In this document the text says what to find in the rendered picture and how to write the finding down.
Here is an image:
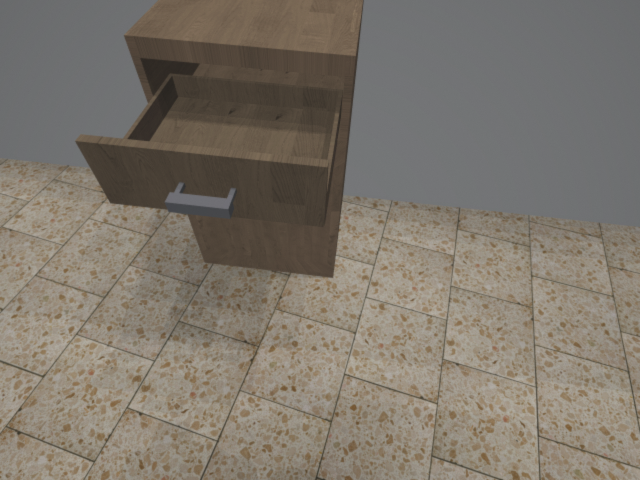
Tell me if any drawer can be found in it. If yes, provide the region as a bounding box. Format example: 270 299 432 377
75 73 343 227

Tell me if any handle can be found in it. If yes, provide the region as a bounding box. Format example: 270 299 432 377
165 182 237 219

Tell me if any cabinet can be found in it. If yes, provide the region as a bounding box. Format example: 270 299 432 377
124 0 364 278

